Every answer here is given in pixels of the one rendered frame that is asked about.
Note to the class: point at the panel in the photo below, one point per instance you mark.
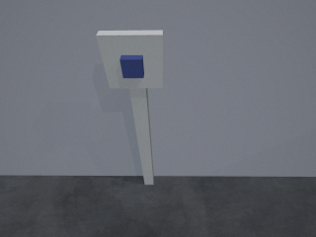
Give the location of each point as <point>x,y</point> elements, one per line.
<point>149,44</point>

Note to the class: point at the button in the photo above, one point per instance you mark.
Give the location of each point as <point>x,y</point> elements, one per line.
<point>132,66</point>

